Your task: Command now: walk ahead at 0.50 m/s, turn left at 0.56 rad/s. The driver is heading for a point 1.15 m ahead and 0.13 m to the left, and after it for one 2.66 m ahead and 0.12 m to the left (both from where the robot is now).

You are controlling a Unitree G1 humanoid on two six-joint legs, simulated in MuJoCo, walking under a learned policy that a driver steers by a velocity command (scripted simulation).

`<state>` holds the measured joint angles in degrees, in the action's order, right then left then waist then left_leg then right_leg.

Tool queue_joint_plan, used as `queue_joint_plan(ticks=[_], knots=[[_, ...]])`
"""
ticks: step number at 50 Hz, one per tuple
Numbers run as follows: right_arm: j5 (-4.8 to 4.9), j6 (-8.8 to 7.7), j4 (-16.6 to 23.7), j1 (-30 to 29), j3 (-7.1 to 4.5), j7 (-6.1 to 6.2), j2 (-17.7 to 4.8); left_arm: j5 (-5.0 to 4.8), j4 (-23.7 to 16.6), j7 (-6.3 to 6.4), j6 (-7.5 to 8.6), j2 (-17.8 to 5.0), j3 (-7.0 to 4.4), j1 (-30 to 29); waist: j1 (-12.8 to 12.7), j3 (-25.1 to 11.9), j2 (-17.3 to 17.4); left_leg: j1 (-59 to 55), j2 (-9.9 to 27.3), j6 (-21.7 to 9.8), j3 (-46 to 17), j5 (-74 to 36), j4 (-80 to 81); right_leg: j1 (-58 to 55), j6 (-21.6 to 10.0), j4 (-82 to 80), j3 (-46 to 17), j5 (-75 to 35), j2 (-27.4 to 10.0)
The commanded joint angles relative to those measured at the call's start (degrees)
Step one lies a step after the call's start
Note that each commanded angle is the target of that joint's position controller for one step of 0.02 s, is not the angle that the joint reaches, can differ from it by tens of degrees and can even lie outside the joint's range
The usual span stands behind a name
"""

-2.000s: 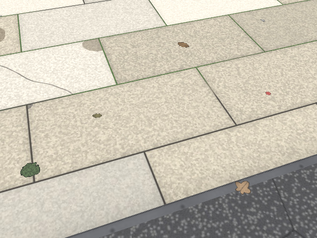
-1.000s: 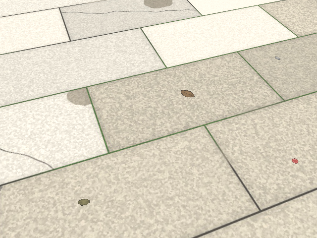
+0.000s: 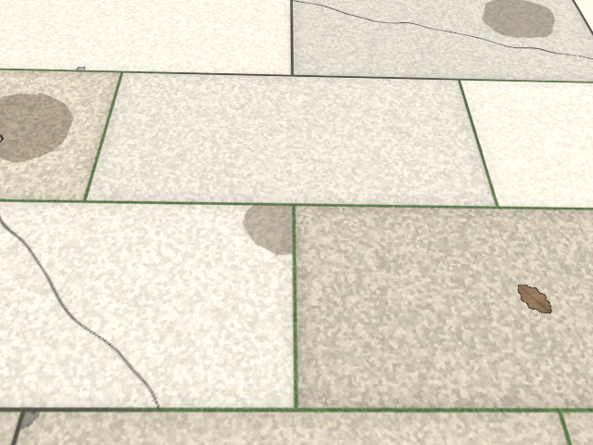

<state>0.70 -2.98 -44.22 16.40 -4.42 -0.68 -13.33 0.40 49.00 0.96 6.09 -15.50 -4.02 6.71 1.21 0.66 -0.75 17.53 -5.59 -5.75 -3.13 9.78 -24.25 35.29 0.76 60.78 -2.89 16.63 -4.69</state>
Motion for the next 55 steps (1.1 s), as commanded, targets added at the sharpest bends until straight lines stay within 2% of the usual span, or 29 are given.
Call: queue_joint_plan(ticks=[1, 5, 10, 12, 14, 15, 16, 17, 18, 19, 20, 21, 23, 26, 29, 32, 35, 37, 38, 39, 40, 41, 42, 43, 44, 45, 48, 51, 55], knots=[[0.77, -1.37, 4.28, -1.07, -2.48, 1.32, -9.22, 0.52, -4.41, 0.39, -0.53, -3.19, -1.1, -1.61, -1.91, -4.57, 3.27, -4.67, 13.53, -9.83, -14.16, -18.46, 10.35, 1.97, 1.26, -9.48, -0.35, -8.53, 0.46], [0.85, -1.06, 2.86, 2.79, -2.55, 1.97, -9.09, -0.12, -7.41, -0.41, -0.11, -1.97, -0.43, -10.4, 0.9, -2.16, 5.34, -2.77, 10.82, -6.68, -13.05, -11.21, 10.06, -2.13, 0.78, -25.18, -0.31, -20.91, 3.78], [1.19, -0.69, 1.51, 6.2, -2.68, 1.95, -8.92, -0.91, -10.66, -1.56, 1.01, -3.95, -0.54, -15.62, 2.59, -0.77, 6.04, -8.49, 12.81, -6.11, -19.48, -6.51, 5.9, -4.28, -0.25, -32.81, -1.71, -18.54, 5.31], [0.93, -0.21, 1.76, 6.1, -2.82, 2.36, -9.14, -1.1, -10.71, -1.96, 1.89, -5.05, -0.93, -14.18, 1.78, -1.36, 7.29, -11.28, 13.31, -5.72, -22.14, -8.85, 2.69, -7.52, -1.26, -34.98, -1.37, -13.69, 5.9], [0.86, -0.06, 3.16, 3.51, -2.3, 2.27, -7.86, -0.63, -8.58, -1.63, 2.62, -7.23, -2.11, -4.92, -3.05, -5.97, 8.05, -9.11, 9.73, -3.6, -20.91, -16.69, -5.65, -22.21, -4.15, -37.84, -0.88, -14.02, 4.98], [0.06, -0.48, 4.6, 1.37, -1.29, 1.88, -5.4, 0.22, -7.17, -1.29, 2.65, -10.07, -3.0, 4.96, -7.79, -13.2, 4.73, -1.84, 7.05, -1.44, -16.37, -13.69, -19.18, -37.41, -8.03, -35.16, -7.3, -14.07, -2.97], [1.49, -0.94, 4.94, 9.94, -0.29, 1.8, -2.5, 0.96, -5.16, -1.23, 1.87, -14.03, -4.28, 13.28, -6.08, -22.14, -12.45, 18.0, -0.63, 3.32, -9.28, 8.3, -38.01, -58.68, -18.3, -37.18, -30.63, -5.09, -15.56], [1.73, -1.12, 3.5, 11.82, -0.54, 2.01, -6.07, -0.78, -4.5, -1.64, 1.44, -9.61, -3.29, 13.41, -5.9, -20.21, -14.56, 26.04, 1.87, 3.88, -9.33, 22.6, -46.96, -58.43, -19.18, -42.02, -41.24, 5.61, -19.01], [1.63, -1.04, 3.59, 7.14, -1.37, 1.88, -9.39, -1.28, -5.23, -1.62, 1.05, -5.97, -2.28, 10.26, -6.6, -11.47, -8.29, 29.06, 4.18, 4.15, -9.4, 18.15, -50.36, -50.68, -16.84, -43.5, -34.66, 8.28, -16.62], [0.89, -0.95, 4.49, 2.71, -1.3, 1.93, -9.13, -0.74, -5.82, -1.62, 0.48, -5.0, -1.71, 7.01, -5.72, -6.22, -3.36, 27.85, 6.3, 4.21, -6.87, 14.1, -50.12, -42.6, -15.1, -44.74, -27.65, 4.13, -14.23], [0.01, -1.21, 5.66, -0.53, -1.3, 1.77, -8.3, -0.39, -5.43, -1.74, 0.2, -4.02, -1.31, 5.0, -4.52, -2.11, -1.69, 26.93, 7.7, 4.09, -5.93, 11.58, -46.86, -35.64, -14.53, -46.43, -23.03, -1.18, -12.03], [-0.14, -1.23, 6.08, -1.08, -1.36, 1.6, -7.51, 0.15, -5.28, -1.8, 0.33, -3.19, -0.81, 4.17, -2.96, -1.43, -2.47, 24.15, 9.37, 3.77, -5.45, 9.93, -44.08, -31.64, -13.6, -47.71, -19.06, -5.69, -10.05], [0.22, -1.07, 6.05, -0.2, -0.88, 1.29, -5.27, -0.12, -4.39, -2.09, 0.59, -3.15, -0.73, 4.31, -1.5, -1.48, -4.23, 21.38, 10.57, 3.89, -3.28, 9.31, -39.25, -28.31, -13.7, -49.55, -14.46, -11.73, -8.19], [-0.39, -1.3, 7.95, -5.16, 0.13, 1.06, -3.57, -0.86, -3.06, -1.87, 0.6, -6.45, -1.58, 6.06, -2.17, -0.98, -3.48, 21.52, 11.91, 4.93, -0.64, 3.44, -29.01, -27.37, -14.45, -51.6, -9.39, -19.32, -7.93], [-0.12, -1.71, 8.95, -10.77, 0.98, 0.44, -2.69, -1.5, -2.3, -1.62, -0.06, -8.21, -1.87, 7.89, -3.96, -0.76, -3.39, 17.2, 10.85, 5.2, 1.47, -6.27, -17.39, -26.21, -12.61, -51.68, -4.05, -20.83, -5.79], [0.48, -1.76, 10.38, -15.87, 0.99, -0.21, -3.67, -2.09, -0.78, -1.73, -0.57, -9.27, -1.85, 11.74, -5.87, -0.05, -3.84, 14.42, 9.29, 5.26, 2.51, -10.06, -11.05, -28.02, -11.75, -50.67, -3.34, -19.46, -6.61], [0.66, -1.88, 11.95, -18.81, 0.7, -0.92, -5.04, -2.37, 0.54, -1.68, -1.35, -10.0, -1.84, 13.96, -5.82, 1.04, -4.51, 13.49, 8.29, 3.56, 2.91, -6.2, -6.86, -32.34, -10.68, -48.11, -4.37, -20.15, -9.07], [0.31, -1.98, 10.97, -14.29, -0.23, -0.94, -6.92, -2.5, 0.88, -1.42, -1.91, -11.02, -1.94, 13.19, -2.11, -1.11, -4.72, 4.88, 6.39, 1.63, 4.54, -5.05, -3.14, -32.96, -9.05, -42.24, -2.83, -29.6, -8.65], [-0.12, -1.88, 8.72, -7.11, -1.48, -0.59, -9.23, -2.43, 0.96, -1.25, -2.04, -10.16, -1.56, 13.42, 1.22, -5.42, -3.74, -5.84, 5.35, 0.01, 5.24, -5.11, -2.25, -31.06, -7.7, -33.82, -0.35, -36.49, -6.16], [-0.81, -1.76, 6.74, 3.48, -2.8, 0.03, -13.1, -1.28, -0.44, -1.08, -1.83, -7.86, -0.48, 12.34, 5.83, -12.93, 0.05, -22.12, 13.29, -3.54, -3.16, -8.13, -4.62, -21.42, -5.28, -18.63, 2.44, -28.75, -3.37], [-1.3, -1.36, 5.9, 8.05, -3.8, 0.19, -18.52, -0.7, -2.13, -1.11, -0.7, -2.23, 1.47, 17.11, 4.54, -19.83, 14.44, -40.17, 27.14, -12.12, -27.93, -0.4, -0.24, 0.77, -1.42, 2.82, 5.14, 1.42, 5.29], [-0.41, -1.23, 5.45, 9.62, -2.7, -0.04, -14.14, -1.46, -1.41, -1.42, 0.28, -5.99, 0.65, 15.92, 5.86, -22.24, 14.27, -40.54, 28.55, -13.72, -37.84, 5.21, 4.77, 7.86, -1.66, 11.13, -1.95, 15.86, 4.73], [-0.22, -1.32, 5.85, 5.36, -1.66, -0.1, -11.82, -2.63, -2.8, -1.67, 0.68, -8.8, -0.19, 12.12, 4.94, -13.81, 11.19, -34.03, 26.6, -11.51, -30.09, 4.85, 5.65, 12.11, -2.13, 13.39, -1.81, 12.28, 1.7], [-0.34, -1.36, 6.37, 1.78, -1.05, -0.15, -10.13, -2.44, -3.25, -1.6, 0.66, -8.38, -0.05, 9.01, 3.53, -9.17, 7.48, -26.33, 23.64, -9.84, -22.99, 1.38, 6.62, 10.83, -2.31, 11.37, -0.54, 7.5, -0.61], [-0.73, -1.44, 6.43, -1.36, -0.64, -0.43, -8.87, -1.54, -3.48, -1.44, 0.4, -7.77, -0.18, 7.69, 1.7, -5.59, 5.34, -19.05, 21.63, -8.94, -18.78, -2.71, 8.62, 8.54, -1.99, 7.75, -0.17, 4.41, -1.94], [-1.06, -1.79, 6.56, -3.31, -0.2, -0.63, -7.5, -1.1, -3.31, -1.35, -0.29, -7.36, -0.42, 8.13, -0.31, -4.11, 5.7, -13.99, 19.92, -8.22, -15.72, -6.1, 10.55, 5.03, -1.84, 5.16, -0.67, 2.31, -3.22], [-0.67, -2.91, 5.38, -4.06, -0.59, -0.75, -8.32, -0.83, -3.24, -1.22, -2.02, -4.6, 0.04, 8.74, -2.67, -2.56, 5.87, -7.98, 18.77, -9.02, -10.68, -10.34, 14.7, 2.08, -0.72, 0.34, -0.17, -2.42, -3.41], [-0.59, -3.01, 3.62, -2.17, -0.99, -0.07, -9.66, -0.31, -4.82, -1.34, -2.14, -3.86, 0.35, 3.1, -1.75, -0.58, 4.03, -7.65, 17.68, -8.32, -6.34, -12.1, 16.3, 3.89, 0.02, -9.44, -0.11, -12.02, -3.34], [-0.01, -2.71, 1.3, 1.29, -1.3, 0.48, -11.28, -0.75, -6.7, -2.16, -1.65, -2.86, 1.08, -4.79, 1.02, 1.26, 4.02, -7.62, 16.14, -6.21, -2.04, -9.85, 16.56, -0.03, -0.15, -22.61, 1.63, -21.99, -0.96]])
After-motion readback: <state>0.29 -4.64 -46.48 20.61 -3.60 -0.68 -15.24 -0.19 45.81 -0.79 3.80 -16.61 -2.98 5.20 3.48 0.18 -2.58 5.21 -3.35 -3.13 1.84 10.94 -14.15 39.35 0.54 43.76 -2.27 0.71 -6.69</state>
